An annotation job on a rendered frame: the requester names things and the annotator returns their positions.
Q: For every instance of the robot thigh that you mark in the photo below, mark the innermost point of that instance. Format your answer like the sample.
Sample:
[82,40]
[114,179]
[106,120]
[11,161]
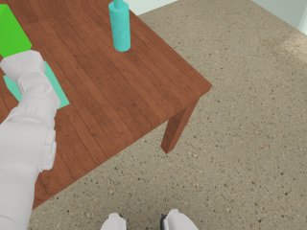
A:
[178,221]
[114,224]

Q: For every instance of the robot left hand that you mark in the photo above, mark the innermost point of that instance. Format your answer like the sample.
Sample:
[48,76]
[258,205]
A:
[15,64]

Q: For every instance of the left robot upper arm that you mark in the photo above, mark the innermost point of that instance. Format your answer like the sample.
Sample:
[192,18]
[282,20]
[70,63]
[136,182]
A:
[25,151]

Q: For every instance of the robot left forearm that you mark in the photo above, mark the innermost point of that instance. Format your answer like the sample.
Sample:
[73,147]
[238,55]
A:
[39,102]

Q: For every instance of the left robot thigh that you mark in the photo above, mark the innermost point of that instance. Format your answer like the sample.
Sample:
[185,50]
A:
[114,224]

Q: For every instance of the right robot thigh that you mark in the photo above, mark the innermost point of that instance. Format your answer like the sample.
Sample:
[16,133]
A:
[178,221]

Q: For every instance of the sponge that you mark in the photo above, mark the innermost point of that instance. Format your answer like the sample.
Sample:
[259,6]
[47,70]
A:
[12,86]

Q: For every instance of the table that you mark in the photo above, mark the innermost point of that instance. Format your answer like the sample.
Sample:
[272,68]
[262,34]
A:
[115,97]

